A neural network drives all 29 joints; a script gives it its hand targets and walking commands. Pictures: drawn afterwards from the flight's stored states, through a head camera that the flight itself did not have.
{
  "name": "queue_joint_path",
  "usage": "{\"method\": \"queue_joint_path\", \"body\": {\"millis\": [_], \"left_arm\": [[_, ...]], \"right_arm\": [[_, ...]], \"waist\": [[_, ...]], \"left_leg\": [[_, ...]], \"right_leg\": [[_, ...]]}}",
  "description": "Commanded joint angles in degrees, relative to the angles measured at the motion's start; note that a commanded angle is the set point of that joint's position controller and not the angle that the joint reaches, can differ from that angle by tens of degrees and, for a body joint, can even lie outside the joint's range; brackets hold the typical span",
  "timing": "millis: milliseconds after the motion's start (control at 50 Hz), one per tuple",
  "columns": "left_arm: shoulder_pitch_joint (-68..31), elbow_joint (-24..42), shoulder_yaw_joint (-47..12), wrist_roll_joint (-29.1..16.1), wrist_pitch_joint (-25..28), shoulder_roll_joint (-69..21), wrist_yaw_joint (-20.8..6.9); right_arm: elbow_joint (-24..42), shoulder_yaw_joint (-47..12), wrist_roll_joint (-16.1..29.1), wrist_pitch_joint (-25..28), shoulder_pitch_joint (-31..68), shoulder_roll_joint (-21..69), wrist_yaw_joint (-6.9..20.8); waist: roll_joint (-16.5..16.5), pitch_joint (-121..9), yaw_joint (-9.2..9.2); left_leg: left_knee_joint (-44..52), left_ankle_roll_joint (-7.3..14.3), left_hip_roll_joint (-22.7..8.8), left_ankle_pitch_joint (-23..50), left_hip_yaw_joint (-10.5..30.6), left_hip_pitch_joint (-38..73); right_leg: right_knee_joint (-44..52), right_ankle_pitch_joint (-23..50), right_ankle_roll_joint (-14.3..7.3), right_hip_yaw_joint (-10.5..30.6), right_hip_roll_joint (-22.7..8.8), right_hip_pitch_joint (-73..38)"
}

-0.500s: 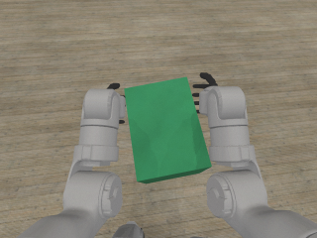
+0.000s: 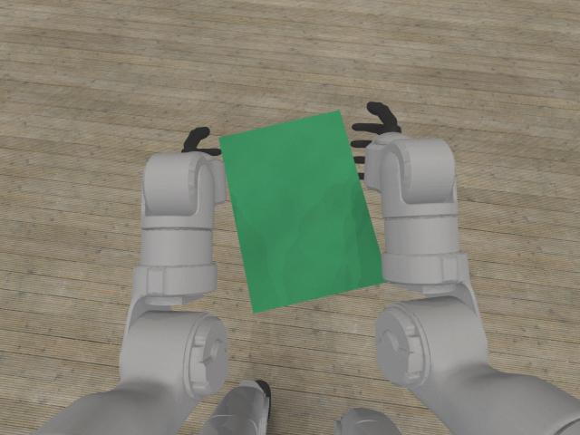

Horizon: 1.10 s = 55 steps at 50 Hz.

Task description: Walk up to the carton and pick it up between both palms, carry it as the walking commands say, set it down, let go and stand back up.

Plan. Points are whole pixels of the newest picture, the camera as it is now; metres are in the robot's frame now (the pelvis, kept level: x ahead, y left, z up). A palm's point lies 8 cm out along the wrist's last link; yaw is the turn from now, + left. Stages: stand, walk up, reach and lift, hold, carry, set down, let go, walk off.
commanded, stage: carry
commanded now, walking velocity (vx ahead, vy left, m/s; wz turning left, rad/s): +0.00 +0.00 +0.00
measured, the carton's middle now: (300, 219) +0.38 -0.01 -0.01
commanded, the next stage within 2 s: hold in 1.66 s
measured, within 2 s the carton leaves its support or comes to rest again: neither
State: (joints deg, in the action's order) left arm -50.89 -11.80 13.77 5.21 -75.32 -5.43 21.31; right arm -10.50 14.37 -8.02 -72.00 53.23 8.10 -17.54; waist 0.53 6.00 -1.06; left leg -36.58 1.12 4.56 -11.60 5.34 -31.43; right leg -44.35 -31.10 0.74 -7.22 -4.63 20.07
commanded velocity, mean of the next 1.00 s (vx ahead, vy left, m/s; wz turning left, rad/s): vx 0.00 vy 0.00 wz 0.00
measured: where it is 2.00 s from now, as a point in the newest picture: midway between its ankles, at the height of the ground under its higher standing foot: outside the picture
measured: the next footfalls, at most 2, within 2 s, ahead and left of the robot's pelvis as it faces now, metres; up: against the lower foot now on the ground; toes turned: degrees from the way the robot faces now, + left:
right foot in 0.18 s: -0.06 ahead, -0.11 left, +0.00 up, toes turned -2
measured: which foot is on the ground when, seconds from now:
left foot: down 0.00-1.00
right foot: up 0.00-0.16, down 0.18-1.00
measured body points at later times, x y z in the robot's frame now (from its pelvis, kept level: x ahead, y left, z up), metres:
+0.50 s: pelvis -0.03 -0.02 +0.00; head +0.04 -0.02 +0.45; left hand +0.37 +0.12 +0.11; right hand +0.39 -0.12 +0.13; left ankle +0.06 +0.10 -0.72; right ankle -0.10 -0.11 -0.72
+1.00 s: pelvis -0.06 -0.03 +0.00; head -0.06 -0.03 +0.45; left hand +0.30 +0.11 +0.13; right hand +0.31 -0.13 +0.14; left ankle +0.05 +0.10 -0.72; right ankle -0.10 -0.11 -0.72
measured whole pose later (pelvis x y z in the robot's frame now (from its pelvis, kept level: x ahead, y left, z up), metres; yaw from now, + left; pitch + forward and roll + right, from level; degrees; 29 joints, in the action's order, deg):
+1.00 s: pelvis -0.06 -0.03 +0.00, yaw +2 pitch +3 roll +0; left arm -49.7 -21.5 16.2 5.2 -75.1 -6.6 23.3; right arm -18.0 14.4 -8.0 -73.1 49.0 8.1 -17.2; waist -1.5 -4.1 -0.9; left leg -33.0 -0.3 3.0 -5.4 6.1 -30.5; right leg -39.2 -24.3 -2.9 -6.7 0.3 18.1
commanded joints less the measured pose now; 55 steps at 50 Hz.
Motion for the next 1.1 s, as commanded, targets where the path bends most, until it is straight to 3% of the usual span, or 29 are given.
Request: {"method": "queue_joint_path", "body": {"millis": [0, 20, 80, 120, 140, 160, 180, 220, 240, 260, 320, 380, 400, 420, 460, 480, 500, 600, 640, 680, 700, 720, 740, 760, 820, 880, 940, 1000, 1080], "left_arm": [[-59.08, 10.78, -24.97, -28.41, 4.41, -63.75, -21.33], [-59.04, 15.36, -27.62, -29.47, 4.74, -63.05, -21.03], [-54.96, 12.23, -25.43, -28.42, 4.39, -64.27, -21.76], [-59.44, 16.41, -27.95, -30.74, 4.86, -64.91, -21.91], [-57.35, 12.64, -26.41, -30.29, 3.77, -65.71, -22.63], [-56.07, 13.13, -26.42, -30.05, 3.91, -65.16, -22.77], [-54.77, 11.51, -25.36, -29.58, 3.70, -64.78, -23.24], [-57.99, 13.24, -24.91, -29.87, 4.39, -65.65, -23.44], [-55.38, 10.28, -24.82, -29.11, 3.95, -65.67, -23.71], [-52.48, 9.09, -24.04, -27.08, 4.19, -64.55, -23.07], [-53.09, 7.57, -23.65, -26.14, 3.57, -64.97, -22.93], [-48.04, 6.52, -24.35, -25.13, 3.23, -63.77, -22.81], [-52.21, 8.26, -25.77, -27.03, 3.36, -64.83, -23.07], [-54.76, 7.92, -24.35, -26.64, 3.40, -63.79, -23.27], [-44.12, 3.79, -23.17, -25.14, 2.75, -64.58, -23.52], [-52.36, 6.77, -24.22, -26.52, 3.19, -63.84, -23.64], [-49.52, 4.81, -22.89, -26.58, 3.30, -64.95, -24.25], [-45.32, -0.13, -19.91, -24.93, 3.72, -64.58, -24.85], [-50.52, -1.60, -19.57, -25.22, 3.79, -65.21, -25.06], [-49.54, -1.65, -19.04, -24.84, 3.89, -65.09, -24.88], [-48.54, -0.01, -19.47, -23.91, 4.25, -63.07, -24.14], [-39.62, -4.70, -17.25, -22.13, 3.48, -63.43, -24.45], [-46.41, -2.81, -20.50, -24.89, 3.74, -65.60, -24.54], [-47.59, -2.05, -20.10, -24.23, 3.56, -65.02, -24.35], [-46.02, -3.62, -18.45, -23.88, 4.23, -64.52, -24.81], [-43.94, -5.13, -16.84, -23.63, 3.80, -65.72, -25.32], [-42.73, -5.77, -16.23, -22.39, 3.93, -64.95, -24.82], [-45.02, -6.20, -16.82, -23.29, 4.29, -63.23, -24.63], [-46.82, -4.51, -19.10, -24.06, 3.86, -65.42, -24.80]], "right_arm": [[-2.52, -22.35, 28.14, -0.72, 41.34, 62.84, 19.37], [-1.76, -21.74, 27.47, 0.21, 38.54, 61.85, 19.00], [0.09, -21.76, 26.68, 0.19, 40.03, 62.58, 18.55], [0.12, -21.18, 25.95, 0.83, 39.94, 63.10, 18.46], [1.15, -22.22, 25.55, -0.10, 40.64, 62.91, 18.41], [1.26, -22.28, 25.64, 0.68, 40.04, 62.97, 18.17], [1.56, -23.33, 25.90, 0.47, 40.99, 63.14, 17.95], [3.70, -23.28, 26.47, 0.62, 44.11, 62.96, 17.73], [5.08, -25.62, 28.12, 0.60, 47.39, 64.02, 17.34], [2.09, -24.02, 27.94, 0.03, 44.65, 62.99, 18.20], [0.70, -24.72, 28.86, -0.30, 45.09, 64.34, 18.81], [-4.24, -23.20, 27.85, -0.26, 37.53, 63.34, 19.76], [-4.95, -22.70, 27.59, -0.69, 37.75, 63.97, 20.32], [-6.75, -22.46, 27.04, -0.23, 38.99, 65.38, 19.65], [-8.41, -20.84, 24.45, -0.33, 29.75, 64.02, 19.89], [-6.49, -21.50, 25.16, 0.26, 34.86, 64.51, 20.06], [-1.77, -22.65, 25.77, 0.62, 40.48, 63.17, 19.34], [-3.00, -25.06, 26.61, 0.02, 39.13, 63.76, 19.32], [-2.79, -24.67, 27.23, 0.18, 45.31, 63.49, 19.40], [-2.61, -25.58, 28.89, -0.03, 47.00, 64.13, 19.77], [-7.40, -24.27, 28.72, -0.13, 42.26, 64.24, 20.43], [-5.35, -24.70, 28.80, -0.39, 40.87, 63.35, 20.36], [-5.65, -23.67, 27.70, 0.20, 42.65, 62.51, 20.50], [-6.25, -23.83, 28.30, -0.14, 43.74, 63.69, 20.67], [-7.44, -23.55, 26.31, -0.09, 41.85, 62.27, 20.44], [-5.31, -23.51, 26.38, -0.12, 40.62, 63.33, 20.38], [-5.10, -24.18, 28.58, 0.14, 42.97, 64.11, 20.25], [-7.14, -23.60, 28.60, 0.67, 45.01, 61.80, 20.25], [-9.43, -20.85, 26.59, 0.22, 41.78, 62.38, 20.92]], "waist": [[-6.91, -49.43, -0.71], [-12.92, -51.54, -0.91], [-8.93, -50.31, -0.76], [-13.31, -51.18, -0.42], [-3.83, -52.39, 0.13], [-6.56, -51.75, 0.40], [-1.33, -49.70, 0.40], [6.76, -49.97, 0.92], [13.48, -47.03, 1.37], [11.29, -46.70, 1.43], [7.03, -46.17, 1.03], [-5.06, -49.03, 0.20], [-13.60, -50.79, 0.06], [-12.03, -49.81, -0.24], [-12.62, -50.54, -0.07], [-12.45, -50.21, 0.16], [-3.38, -49.87, 0.49], [7.48, -43.97, 1.28], [8.64, -40.84, 0.88], [5.48, -39.86, 1.13], [-2.68, -43.94, 1.11], [0.23, -44.41, 1.19], [-8.41, -44.33, 0.89], [-7.08, -42.77, 0.90], [-0.39, -38.88, 1.01], [6.75, -37.49, 0.79], [3.88, -37.42, 0.81], [-0.24, -42.66, 1.10], [-8.91, -40.12, 0.98]], "left_leg": [[0.15, 9.99, -20.78, 62.85, 22.60, 48.39], [0.33, 10.46, -19.86, 62.44, 22.55, 49.47], [2.45, 8.14, -16.86, 55.96, 18.39, 40.70], [0.87, 7.53, -15.98, 56.81, 15.77, 38.91], [0.45, 6.29, -13.90, 55.57, 11.70, 36.31], [-0.46, 4.86, -12.51, 48.83, 10.38, 30.13], [-1.42, 3.77, -11.33, 37.61, 8.51, 22.10], [-7.28, -0.83, -4.21, 11.87, 0.09, 4.64], [-5.49, -0.44, -2.40, -8.48, -2.39, -4.83], [-5.05, -0.27, -3.34, -11.49, -2.56, -6.90], [10.54, 0.02, -3.08, 9.15, -3.89, 3.07], [2.42, 5.40, -14.91, 59.80, 11.89, 33.55], [1.87, 8.21, -18.00, 67.71, 15.71, 41.36], [1.79, 10.28, -20.18, 73.19, 18.47, 44.74], [0.77, 9.79, -19.13, 63.49, 16.97, 41.65], [1.89, 7.72, -17.03, 56.58, 13.83, 36.68], [0.98, 5.88, -14.66, 44.64, 10.26, 28.02], [-2.73, 0.01, -5.19, 11.65, -1.51, 5.00], [2.42, 0.94, -4.21, 3.49, -1.77, 3.62], [4.84, 1.04, -6.09, 18.74, -1.59, 9.63], [2.92, 2.44, -9.60, 30.28, 4.71, 17.22], [4.62, 4.09, -11.62, 32.43, 7.76, 21.73], [6.22, 5.59, -14.12, 36.29, 12.68, 24.26], [8.82, 6.68, -16.33, 29.96, 16.37, 26.40], [8.41, 3.14, -11.35, 6.57, 8.56, 12.83], [1.15, 0.20, -5.38, 8.12, -1.07, 5.42], [2.50, 0.41, -6.59, 14.60, -0.50, 7.04], [4.31, 3.03, -10.88, 24.51, 6.66, 16.33], [9.39, 4.76, -13.45, 12.46, 13.28, 17.81]], "right_leg": [[-10.30, -7.86, 2.27, 5.25, 2.90, 13.44], [-6.50, -3.30, 1.29, 6.06, 3.29, 12.51], [2.24, 2.03, 1.23, 4.54, 3.43, 1.80], [6.35, 6.86, 0.67, 5.01, 2.85, -2.41], [12.83, 12.20, 0.42, 2.38, 2.37, -9.43], [14.92, 15.10, 0.03, 3.03, 1.09, -14.23], [13.97, 26.34, -1.89, 5.63, -1.67, -20.86], [7.40, 67.67, -8.35, 13.67, -12.50, -32.49], [6.25, 76.79, -11.17, 15.31, -15.02, -39.89], [5.32, 80.27, -12.12, 15.88, -16.13, -41.41], [1.14, 68.98, -7.23, 6.51, -9.23, -37.86], [-3.94, 22.91, -0.63, 2.12, 0.33, -7.11], [-2.58, 5.26, 0.19, 2.49, 3.17, 0.00], [-1.59, 0.72, -0.47, 4.14, 3.63, 3.59], [6.53, 4.35, -0.92, 4.16, 3.15, 0.65], [10.66, 7.84, -1.04, 3.67, 2.26, -5.17], [12.12, 15.92, -2.04, 3.87, 0.81, -12.32], [7.06, 58.58, -8.76, 11.36, -10.33, -28.73], [7.08, 56.09, -9.48, 10.02, -10.23, -26.64], [5.30, 49.85, -7.01, 6.73, -7.00, -21.80], [1.87, 35.79, -5.41, 5.96, -3.99, -18.17], [1.67, 24.89, -4.02, 5.22, -1.97, -12.33], [1.40, 12.50, -2.37, 3.53, 1.78, -9.07], [2.84, 0.32, -1.37, 2.76, 3.67, -5.80], [14.31, 4.51, -3.94, 7.09, 0.76, -13.35], [12.58, 30.67, -7.74, 11.17, -8.07, -19.81], [7.49, 45.48, -7.43, 7.92, -6.83, -21.27], [5.95, 20.25, -3.82, 5.22, -1.76, -15.08], [3.57, 7.47, -3.50, 7.12, 0.66, -8.53]]}}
